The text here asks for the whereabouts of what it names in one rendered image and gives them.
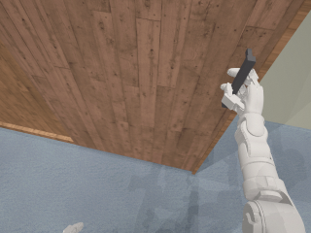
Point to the wardrobe door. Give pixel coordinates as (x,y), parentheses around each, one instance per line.
(140,78)
(20,102)

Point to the robot right hand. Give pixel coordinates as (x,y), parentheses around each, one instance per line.
(247,100)

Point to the robot right forearm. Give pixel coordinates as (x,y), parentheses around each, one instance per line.
(261,181)

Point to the robot left hand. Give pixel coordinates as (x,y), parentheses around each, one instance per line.
(76,228)

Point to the robot right upper arm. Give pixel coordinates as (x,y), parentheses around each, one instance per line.
(270,217)

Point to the handle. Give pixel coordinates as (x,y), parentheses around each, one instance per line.
(243,72)

